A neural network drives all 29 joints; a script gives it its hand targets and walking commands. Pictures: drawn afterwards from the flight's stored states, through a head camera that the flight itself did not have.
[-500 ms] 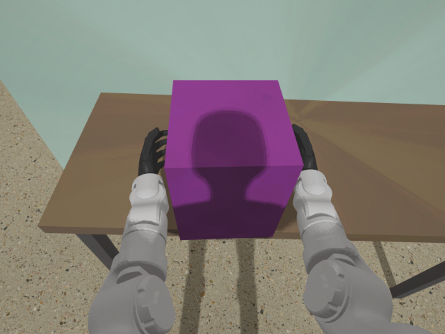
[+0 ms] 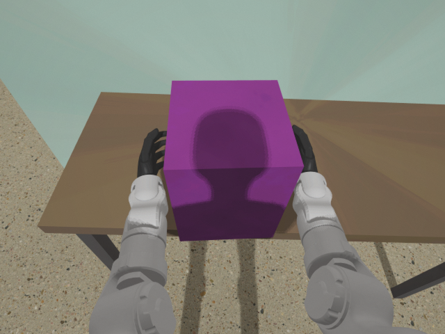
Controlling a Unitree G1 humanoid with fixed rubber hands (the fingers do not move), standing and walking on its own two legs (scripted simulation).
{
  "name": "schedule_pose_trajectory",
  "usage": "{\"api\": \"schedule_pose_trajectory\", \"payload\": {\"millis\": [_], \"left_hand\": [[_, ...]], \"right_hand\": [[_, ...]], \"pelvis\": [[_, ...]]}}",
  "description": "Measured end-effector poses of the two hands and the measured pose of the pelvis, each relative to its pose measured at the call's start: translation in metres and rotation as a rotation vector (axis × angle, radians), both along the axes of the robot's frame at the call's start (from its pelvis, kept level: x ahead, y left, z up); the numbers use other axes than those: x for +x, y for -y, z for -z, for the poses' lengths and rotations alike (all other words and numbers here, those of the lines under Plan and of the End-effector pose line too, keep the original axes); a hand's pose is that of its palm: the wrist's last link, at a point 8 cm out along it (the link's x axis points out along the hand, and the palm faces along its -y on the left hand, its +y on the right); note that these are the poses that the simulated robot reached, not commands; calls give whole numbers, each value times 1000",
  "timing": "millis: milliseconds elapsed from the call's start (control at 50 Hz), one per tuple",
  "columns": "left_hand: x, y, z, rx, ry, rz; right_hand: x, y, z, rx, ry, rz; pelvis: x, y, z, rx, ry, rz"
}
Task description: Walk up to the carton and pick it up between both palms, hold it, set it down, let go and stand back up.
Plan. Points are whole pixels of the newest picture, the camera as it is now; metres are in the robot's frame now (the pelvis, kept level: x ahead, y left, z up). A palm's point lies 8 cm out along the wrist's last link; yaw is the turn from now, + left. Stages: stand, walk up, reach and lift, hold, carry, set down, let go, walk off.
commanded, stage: reach and lift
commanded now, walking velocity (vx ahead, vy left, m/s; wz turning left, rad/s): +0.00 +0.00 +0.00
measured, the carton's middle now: (226, 165) +0.43 +0.05 +0.05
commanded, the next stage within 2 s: none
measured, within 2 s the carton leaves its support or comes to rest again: leaves its support in 0.82 s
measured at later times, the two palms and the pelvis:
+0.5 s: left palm (149, 172) +0.38 +0.19 +0.07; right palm (303, 168) +0.42 -0.10 +0.07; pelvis +0.00 +0.00 +0.00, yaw +0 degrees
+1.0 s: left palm (148, 171) +0.37 +0.19 +0.08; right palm (311, 162) +0.41 -0.10 +0.10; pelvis -0.01 -0.01 +0.00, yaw +1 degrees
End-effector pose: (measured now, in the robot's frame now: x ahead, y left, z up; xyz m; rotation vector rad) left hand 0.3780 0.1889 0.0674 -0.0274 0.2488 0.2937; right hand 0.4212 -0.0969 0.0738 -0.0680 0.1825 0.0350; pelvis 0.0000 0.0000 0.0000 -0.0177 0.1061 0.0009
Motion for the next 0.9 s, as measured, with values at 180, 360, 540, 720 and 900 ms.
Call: {"api": "schedule_pose_trajectory", "payload": {"millis": [180, 360, 540, 720, 900], "left_hand": [[0, 0, 0, -5, 0, -1], [0, 0, 0, -6, -1, 0], [0, 0, 0, -4, -3, 0], [0, 0, 1, -8, -1, -1], [-4, 2, -9, -16, 104, -2]], "right_hand": [[0, 0, 0, -3, 3, 0], [0, 0, 0, -3, 5, 1], [0, 0, 0, 0, 4, 2], [-1, 0, 0, -8, 11, -1], [-5, 2, -17, -74, 138, -11]], "pelvis": [[0, 1, 0, 1, -1, -4], [0, 1, 0, 1, -1, -5], [0, 0, 0, 1, -4, -5], [-1, 0, 0, 0, -13, -7], [-6, 3, 0, -1, -36, -20]]}}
